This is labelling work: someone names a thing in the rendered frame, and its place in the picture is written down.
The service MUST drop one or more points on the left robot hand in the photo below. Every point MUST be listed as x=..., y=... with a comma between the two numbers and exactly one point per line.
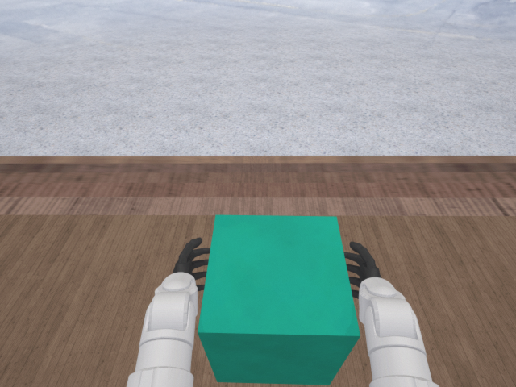
x=185, y=263

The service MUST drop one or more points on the right robot hand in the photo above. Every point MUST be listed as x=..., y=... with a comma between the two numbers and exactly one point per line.
x=366, y=269

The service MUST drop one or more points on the carton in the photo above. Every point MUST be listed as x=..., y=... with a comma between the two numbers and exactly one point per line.
x=277, y=306

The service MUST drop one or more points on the right robot forearm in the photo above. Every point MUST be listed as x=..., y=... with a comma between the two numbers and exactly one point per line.
x=397, y=354

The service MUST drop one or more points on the left robot forearm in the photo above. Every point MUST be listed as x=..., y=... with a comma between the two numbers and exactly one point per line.
x=167, y=339

